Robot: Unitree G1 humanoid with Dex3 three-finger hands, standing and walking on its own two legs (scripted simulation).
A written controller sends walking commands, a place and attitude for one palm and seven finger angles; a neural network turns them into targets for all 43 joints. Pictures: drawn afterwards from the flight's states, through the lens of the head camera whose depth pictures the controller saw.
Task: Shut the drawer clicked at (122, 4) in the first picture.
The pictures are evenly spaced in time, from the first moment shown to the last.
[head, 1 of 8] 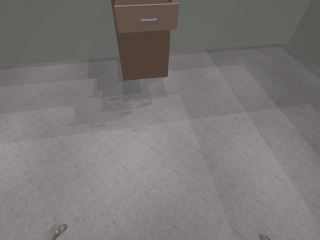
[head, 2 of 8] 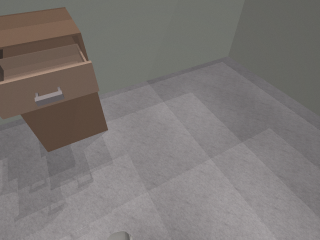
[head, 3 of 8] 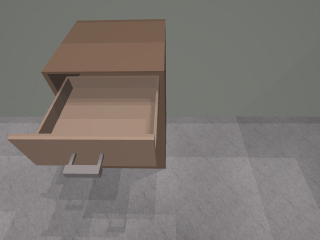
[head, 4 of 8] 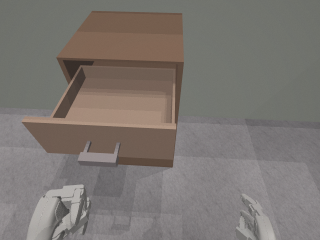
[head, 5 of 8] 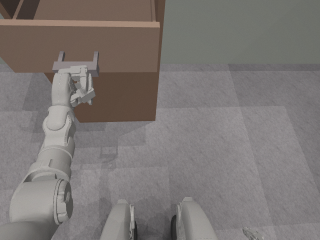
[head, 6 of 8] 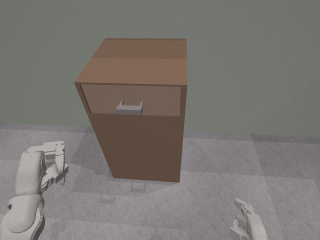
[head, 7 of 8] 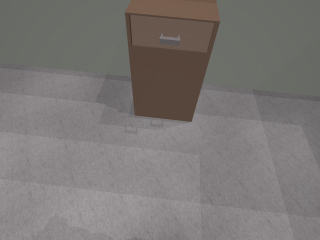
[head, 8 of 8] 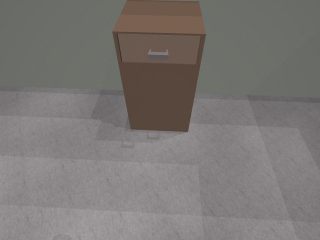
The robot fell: no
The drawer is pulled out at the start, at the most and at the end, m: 0.30 0.30 0.00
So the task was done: yes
